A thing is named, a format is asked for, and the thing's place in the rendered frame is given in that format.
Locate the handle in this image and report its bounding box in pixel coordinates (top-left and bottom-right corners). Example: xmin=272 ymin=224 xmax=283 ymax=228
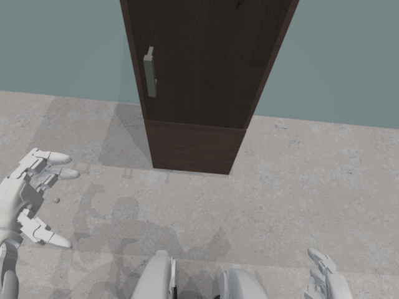
xmin=143 ymin=47 xmax=157 ymax=97

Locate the cupboard door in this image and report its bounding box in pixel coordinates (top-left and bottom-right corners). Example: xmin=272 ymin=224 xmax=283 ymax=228
xmin=127 ymin=0 xmax=292 ymax=129

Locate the left robot hand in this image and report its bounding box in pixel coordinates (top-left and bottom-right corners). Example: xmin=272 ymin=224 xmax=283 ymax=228
xmin=0 ymin=148 xmax=80 ymax=249

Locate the left robot thigh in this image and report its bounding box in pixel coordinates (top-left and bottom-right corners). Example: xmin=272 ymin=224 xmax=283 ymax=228
xmin=131 ymin=255 xmax=176 ymax=299

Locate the right robot hand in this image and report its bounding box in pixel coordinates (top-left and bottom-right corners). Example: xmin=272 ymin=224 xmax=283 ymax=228
xmin=304 ymin=248 xmax=354 ymax=299

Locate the left robot forearm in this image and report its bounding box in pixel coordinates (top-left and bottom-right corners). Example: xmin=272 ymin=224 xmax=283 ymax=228
xmin=0 ymin=227 xmax=23 ymax=299

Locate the right robot thigh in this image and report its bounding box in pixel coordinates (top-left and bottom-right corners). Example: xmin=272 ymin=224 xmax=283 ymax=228
xmin=221 ymin=268 xmax=269 ymax=299

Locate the robot thigh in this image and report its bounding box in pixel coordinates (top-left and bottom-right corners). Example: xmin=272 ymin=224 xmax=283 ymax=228
xmin=221 ymin=268 xmax=269 ymax=299
xmin=131 ymin=255 xmax=176 ymax=299

